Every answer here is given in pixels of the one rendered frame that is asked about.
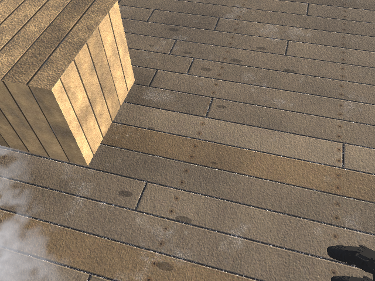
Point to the right robot hand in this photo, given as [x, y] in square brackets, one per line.
[362, 257]

